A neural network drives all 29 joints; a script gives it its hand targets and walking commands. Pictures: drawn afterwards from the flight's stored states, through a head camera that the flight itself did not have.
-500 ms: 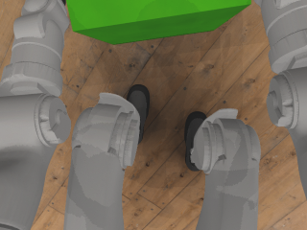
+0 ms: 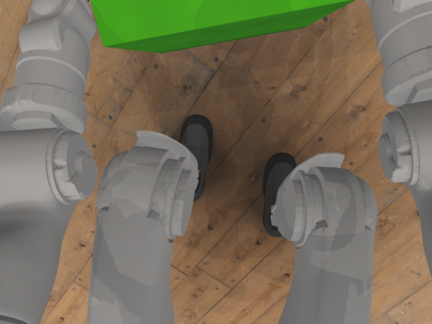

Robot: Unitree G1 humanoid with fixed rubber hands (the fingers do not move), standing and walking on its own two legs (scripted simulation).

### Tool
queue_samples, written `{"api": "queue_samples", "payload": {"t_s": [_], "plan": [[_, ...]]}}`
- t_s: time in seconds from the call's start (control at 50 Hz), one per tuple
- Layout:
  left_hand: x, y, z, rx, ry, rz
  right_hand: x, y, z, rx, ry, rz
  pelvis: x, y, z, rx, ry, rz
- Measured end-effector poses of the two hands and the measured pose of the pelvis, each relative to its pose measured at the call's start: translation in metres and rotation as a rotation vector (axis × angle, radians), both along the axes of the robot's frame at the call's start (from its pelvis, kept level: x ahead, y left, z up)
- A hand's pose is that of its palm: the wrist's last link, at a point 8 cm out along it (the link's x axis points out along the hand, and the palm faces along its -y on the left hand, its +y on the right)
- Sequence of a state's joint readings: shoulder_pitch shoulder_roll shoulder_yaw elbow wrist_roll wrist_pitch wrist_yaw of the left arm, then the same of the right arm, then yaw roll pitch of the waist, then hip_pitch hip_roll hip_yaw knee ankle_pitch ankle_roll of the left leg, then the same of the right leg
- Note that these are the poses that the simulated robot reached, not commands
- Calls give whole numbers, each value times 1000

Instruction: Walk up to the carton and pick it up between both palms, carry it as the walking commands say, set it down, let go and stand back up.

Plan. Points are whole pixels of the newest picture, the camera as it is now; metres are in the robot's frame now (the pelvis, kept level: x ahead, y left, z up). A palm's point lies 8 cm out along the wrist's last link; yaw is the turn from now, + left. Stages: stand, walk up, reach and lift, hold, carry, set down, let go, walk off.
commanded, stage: set down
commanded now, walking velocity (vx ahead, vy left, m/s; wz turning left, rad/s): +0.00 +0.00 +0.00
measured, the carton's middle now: out of the picture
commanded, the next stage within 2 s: let go in 1.76 s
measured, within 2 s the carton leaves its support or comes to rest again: neither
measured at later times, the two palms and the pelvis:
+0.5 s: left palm out of the picture +0.48 +0.30 -0.18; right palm out of the picture +0.60 -0.10 -0.17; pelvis +0.00 +0.01 +0.00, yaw +0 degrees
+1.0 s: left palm out of the picture +0.48 +0.31 -0.05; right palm out of the picture +0.61 -0.10 -0.04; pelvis -0.01 +0.01 +0.09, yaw +0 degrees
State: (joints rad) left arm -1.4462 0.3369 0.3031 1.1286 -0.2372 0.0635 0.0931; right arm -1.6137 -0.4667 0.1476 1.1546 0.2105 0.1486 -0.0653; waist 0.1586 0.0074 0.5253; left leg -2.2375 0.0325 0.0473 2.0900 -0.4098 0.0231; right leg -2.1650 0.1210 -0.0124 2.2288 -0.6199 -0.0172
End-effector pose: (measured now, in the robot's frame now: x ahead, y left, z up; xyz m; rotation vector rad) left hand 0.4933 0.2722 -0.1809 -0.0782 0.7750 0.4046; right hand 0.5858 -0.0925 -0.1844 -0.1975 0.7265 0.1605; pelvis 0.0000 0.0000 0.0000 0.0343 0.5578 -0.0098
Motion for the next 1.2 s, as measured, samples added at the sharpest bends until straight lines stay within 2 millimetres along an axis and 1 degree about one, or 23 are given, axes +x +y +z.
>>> {"api": "queue_samples", "payload": {"t_s": [0.18,0.36,0.46,0.56,0.66,0.76,0.94,1.2], "plan": [[2,4,1,11,-11,13,5,2,0,13,-13,0,2,1,5,2,24,1],[-8,18,-1,20,-9,31,11,1,6,16,-31,-7,2,3,3,-1,19,4],[-13,24,0,20,-16,31,14,-4,13,8,-39,-17,2,5,2,-7,9,8],[-11,24,11,6,-48,31,18,-8,29,-14,-56,-17,0,6,5,-16,-5,15],[-8,24,32,-3,-83,34,22,-8,52,-25,-66,-13,-2,6,16,-29,-14,24],[-10,27,57,-1,-98,43,25,-5,80,-30,-75,-8,-4,6,33,-42,-20,30],[-15,33,109,8,-97,43,27,-3,132,-27,-68,-8,-7,6,74,-56,-27,39],[-11,30,184,-2,-105,30,26,-13,207,-29,-63,-4,-5,7,136,-59,-49,41]]}}
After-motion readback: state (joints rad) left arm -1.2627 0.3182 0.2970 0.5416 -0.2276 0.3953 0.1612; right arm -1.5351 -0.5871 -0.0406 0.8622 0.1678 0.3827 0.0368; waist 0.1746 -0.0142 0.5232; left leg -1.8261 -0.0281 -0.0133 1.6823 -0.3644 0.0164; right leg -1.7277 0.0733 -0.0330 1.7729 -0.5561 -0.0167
